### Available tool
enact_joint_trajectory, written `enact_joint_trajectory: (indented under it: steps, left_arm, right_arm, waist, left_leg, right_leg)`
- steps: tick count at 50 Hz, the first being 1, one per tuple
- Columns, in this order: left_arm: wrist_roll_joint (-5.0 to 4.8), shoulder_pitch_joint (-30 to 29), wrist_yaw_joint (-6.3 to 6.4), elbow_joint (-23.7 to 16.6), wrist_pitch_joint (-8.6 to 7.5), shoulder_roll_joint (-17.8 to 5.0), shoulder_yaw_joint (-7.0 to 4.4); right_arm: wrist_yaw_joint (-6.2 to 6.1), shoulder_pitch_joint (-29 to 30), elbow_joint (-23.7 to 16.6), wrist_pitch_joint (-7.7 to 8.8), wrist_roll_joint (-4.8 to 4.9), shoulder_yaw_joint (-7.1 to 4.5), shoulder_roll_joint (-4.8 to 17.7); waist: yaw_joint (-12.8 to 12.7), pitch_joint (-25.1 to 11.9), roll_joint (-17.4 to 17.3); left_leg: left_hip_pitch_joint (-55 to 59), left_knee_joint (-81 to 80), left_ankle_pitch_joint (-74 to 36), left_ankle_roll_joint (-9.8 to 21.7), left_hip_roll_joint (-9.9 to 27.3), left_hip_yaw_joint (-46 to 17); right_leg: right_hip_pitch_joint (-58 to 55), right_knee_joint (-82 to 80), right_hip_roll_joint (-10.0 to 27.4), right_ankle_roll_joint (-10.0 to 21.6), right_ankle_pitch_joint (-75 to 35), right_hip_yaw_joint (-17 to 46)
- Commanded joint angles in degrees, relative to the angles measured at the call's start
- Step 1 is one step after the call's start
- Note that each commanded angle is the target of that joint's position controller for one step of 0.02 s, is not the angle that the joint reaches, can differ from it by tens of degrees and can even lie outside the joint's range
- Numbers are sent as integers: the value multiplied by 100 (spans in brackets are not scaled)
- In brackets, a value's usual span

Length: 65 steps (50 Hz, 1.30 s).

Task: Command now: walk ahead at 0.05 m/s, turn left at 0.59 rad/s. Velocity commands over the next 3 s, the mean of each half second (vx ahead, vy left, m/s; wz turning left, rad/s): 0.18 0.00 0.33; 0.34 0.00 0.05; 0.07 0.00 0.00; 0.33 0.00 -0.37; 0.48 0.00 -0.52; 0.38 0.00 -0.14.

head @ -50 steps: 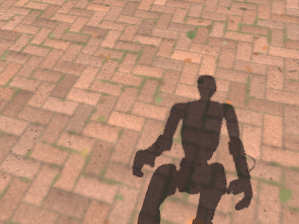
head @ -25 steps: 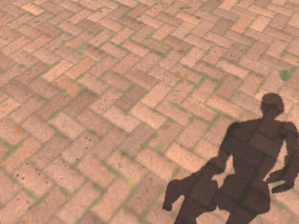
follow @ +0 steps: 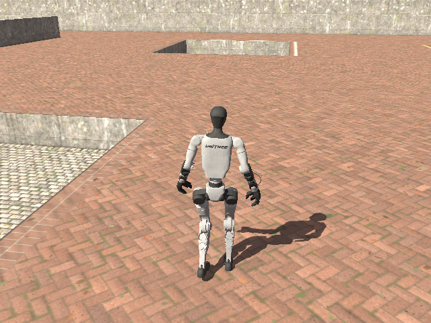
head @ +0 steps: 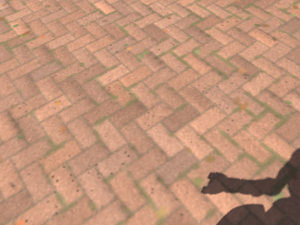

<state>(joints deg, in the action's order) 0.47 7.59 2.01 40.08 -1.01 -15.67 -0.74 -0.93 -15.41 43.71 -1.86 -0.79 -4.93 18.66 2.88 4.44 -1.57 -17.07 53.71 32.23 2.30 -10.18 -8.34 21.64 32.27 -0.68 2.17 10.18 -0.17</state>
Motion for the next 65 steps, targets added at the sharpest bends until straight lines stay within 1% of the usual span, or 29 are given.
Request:
enact_joint_trajectory:
  steps: [1, 3, 5, 8, 12, 15, 17, 18, 19, 20, 21, 22, 25, 31, 35, 37, 39, 40, 41, 42, 43, 45, 47, 53, 59, 61, 62, 63, 65]
  left_arm:
    - [-7, 308, 40, -369, 98, -554, -145]
    - [89, 88, 70, -413, 115, -652, -174]
    - [115, 235, 44, -372, 88, -690, -205]
    - [89, 462, 12, -257, 56, -759, -249]
    - [126, 541, -157, -180, 84, -949, -334]
    - [119, 678, -264, -47, 165, -1051, -397]
    - [46, 597, -274, 4, 215, -871, -377]
    - [66, 455, -304, -99, 178, -489, -287]
    - [64, 337, -357, -366, 108, 67, -130]
    - [132, -147, -319, -504, 102, -621, -296]
    - [53, -110, -371, -457, 74, -778, -366]
    - [57, 150, -424, -299, 33, -793, -385]
    - [189, 504, -491, 34, 12, -679, -404]
    - [164, -467, -520, -236, 19, -357, -286]
    - [145, -896, -539, -432, -32, -327, -230]
    - [135, -761, -500, -427, -58, -363, -233]
    - [146, 253, -361, -98, -130, -445, -303]
    - [216, 1135, -276, 184, -216, -568, -356]
    - [338, 1925, -189, 313, -287, -1061, -466]
    - [266, 2167, -209, 394, -251, -1649, -594]
    - [-14, 1891, -247, 433, -238, -1315, -529]
    - [-17, 925, -257, 373, -287, -510, -287]
    - [-26, 635, -225, 455, -309, -212, -161]
    - [43, 654, -197, 786, -358, -331, -92]
    - [34, 848, -162, 1076, -156, -360, -74]
    - [31, 872, -122, 1143, -111, -243, -29]
    - [64, 1014, -119, 1139, -114, -136, -2]
    - [-18, 1749, -129, 1312, -79, 185, 49]
    - [24, 1514, -64, 1546, 20, -27, 12]
  right_arm:
    - [59, -405, -257, -109, -81, -156, 611]
    - [195, -294, -323, -208, -16, -120, 531]
    - [242, -200, -384, -231, 43, -85, 471]
    - [250, 25, -475, -259, 2, -7, 339]
    - [370, 238, -538, -230, -83, 132, 224]
    - [374, 53, -396, -94, -50, 216, 176]
    - [314, -546, -66, 48, -74, 279, 68]
    - [266, -946, 81, 118, -126, 251, 282]
    - [226, -1085, -46, 155, -128, 162, 824]
    - [130, -942, -10, 150, -141, -1, 1204]
    - [86, -556, -17, 202, -109, 87, 883]
    - [98, -318, -30, 288, -48, 155, 652]
    - [99, -451, 76, 511, 25, 220, 383]
    - [124, -1118, 470, 593, -1, 195, 338]
    - [76, -1321, 693, 618, -28, 162, 495]
    - [53, -1242, 761, 619, -31, 150, 568]
    - [47, -1100, 847, 606, -27, 145, 626]
    - [37, -1089, 875, 608, 30, 164, 600]
    - [41, -1223, 689, 645, 148, 273, 270]
    - [19, -1843, 716, 621, 248, 318, -113]
    - [-42, -1422, 773, 556, 59, 184, 350]
    - [-2, -980, 738, 558, 30, 250, 98]
    - [63, -984, 808, 410, -64, 257, 23]
    - [94, -627, 893, 205, -88, 368, -326]
    - [-9, -66, 985, 151, -70, 405, -247]
    - [-65, -82, 1072, 220, -116, 415, -163]
    - [-108, -197, 1110, 289, -137, 378, 99]
    - [-122, 92, 1148, 300, -33, 345, 330]
    - [-57, 312, 1203, 321, 53, 444, -164]
  waist:
    - [-70, -810, 535]
    - [-75, -622, 1066]
    - [-139, -733, 1029]
    - [-240, -791, 967]
    - [-372, -715, 1297]
    - [-286, -537, 1080]
    - [89, -298, 644]
    - [246, -207, -201]
    - [240, -278, -1299]
    - [342, 559, -861]
    - [23, 832, -719]
    - [-178, 703, -712]
    - [-258, 88, -429]
    - [79, 274, -419]
    - [144, 348, -470]
    - [15, 314, -483]
    - [-484, -206, -385]
    - [-867, -780, -237]
    - [-1071, -1580, 407]
    - [-829, -2345, 1754]
    - [-728, -2005, 783]
    - [-356, -903, 492]
    - [-121, -679, 693]
    - [16, -738, 764]
    - [-188, -540, 664]
    - [-111, -348, 287]
    - [-216, -378, -82]
    - [-716, -341, -708]
    - [-513, -96, -397]
  left_leg:
    - [-998, 1623, -108, -273, 546, 278]
    - [-932, 1661, -599, -450, 616, 462]
    - [-869, 1496, -736, -509, 571, 528]
    - [-870, 858, -717, -481, 615, 510]
    - [-240, -679, -525, -226, 748, 847]
    - [728, -1915, -670, 98, 660, 1192]
    - [1905, -3241, -1279, 377, 581, 1265]
    - [2440, -3939, -292, 504, 1313, 125]
    - [2631, -4758, 1440, 845, 2981, -2269]
    - [1433, -5178, 1894, 1303, 3228, -2828]
    - [1249, -5208, 1438, 1202, 2882, -2344]
    - [1340, -5189, 660, 1007, 2559, -1770]
    - [1753, -4987, -1265, 867, 2072, -677]
    - [1949, -4845, -2501, 986, 2085, -202]
    - [2067, -4548, -3684, 896, 2255, -48]
    - [2053, -4315, -4424, 800, 2328, 26]
    - [1950, -2973, -6772, 542, 2091, 347]
    - [1490, -1827, -6710, 377, 1818, 586]
    - [177, -191, -4699, 176, 1410, 769]
    - [-976, 1728, -103, -32, 325, 855]
    - [-993, 2177, -287, 66, 568, 88]
    - [-1107, 1712, -782, 71, 1022, 279]
    - [-723, 1186, -1031, -31, 1167, 464]
    - [-45, -637, -1699, -193, 1130, 815]
    - [609, -2014, -2002, -128, 1121, 934]
    - [1211, -3104, -2651, -34, 1320, 632]
    - [1453, -3338, -3409, 41, 1893, 29]
    - [992, -3389, -3705, 409, 2306, -435]
    - [259, -3497, -2941, 275, 1919, -149]
  right_leg:
    - [-1408, -1288, 1915, 1074, -2622, 1710]
    - [-1046, -1477, 1443, 904, -2129, 974]
    - [-1057, -1486, 1398, 958, -2189, 696]
    - [-1220, -1524, 1539, 1074, -1799, 661]
    - [-810, -2160, 1500, 921, 1722, 845]
    - [-291, -2191, 1481, 819, 2112, 767]
    - [553, -1659, 1121, 518, 2644, 372]
    - [1306, -482, 698, 256, 2528, -109]
    - [2297, 1205, 55, -48, 2454, -689]
    - [2662, 1573, 197, -48, 1683, -71]
    - [2524, 1750, 372, -57, 1083, 163]
    - [2362, 1727, 393, -96, 721, 165]
    - [1963, 2139, 377, -200, 124, -67]
    - [2214, 1396, 459, -325, -358, -231]
    - [1704, 531, 344, -99, -255, -367]
    - [1156, 223, 210, 106, -31, -471]
    - [-321, -202, -223, 316, -17, -622]
    - [-1615, -485, -140, 445, -525, -529]
    - [-3245, -543, 1182, 735, -774, 880]
    - [-3972, -954, 2810, 1562, -2778, 3286]
    - [-3322, -962, 2455, 1522, -3684, 3022]
    - [-2169, -1170, 1938, 1240, -4342, 1446]
    - [-1486, -1517, 1518, 1016, -4357, 773]
    - [-870, -1600, 1182, 972, -4403, -15]
    - [-552, -1554, 1273, 896, -1603, 419]
    - [-223, -1332, 1062, 543, -463, 512]
    - [-137, -1052, 820, 324, -28, 410]
    - [-444, -1156, 313, 186, 694, 94]
    - [-1236, -1340, 349, 81, 333, 151]
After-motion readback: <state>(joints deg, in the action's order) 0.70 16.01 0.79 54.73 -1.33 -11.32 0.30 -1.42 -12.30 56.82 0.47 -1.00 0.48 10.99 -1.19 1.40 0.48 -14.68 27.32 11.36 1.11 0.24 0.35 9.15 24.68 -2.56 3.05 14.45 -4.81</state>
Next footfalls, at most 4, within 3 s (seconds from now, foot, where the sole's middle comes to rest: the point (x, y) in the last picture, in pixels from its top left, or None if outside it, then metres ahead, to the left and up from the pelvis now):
0.36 left None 0.02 0.10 -0.77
0.80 right None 0.36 -0.07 -0.77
1.24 left None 0.38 0.13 -0.77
1.86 right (184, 215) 0.48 -0.11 -0.77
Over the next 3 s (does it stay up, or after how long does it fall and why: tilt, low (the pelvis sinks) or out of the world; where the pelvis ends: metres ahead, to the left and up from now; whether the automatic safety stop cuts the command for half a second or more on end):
stays up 0.94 -0.20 0.01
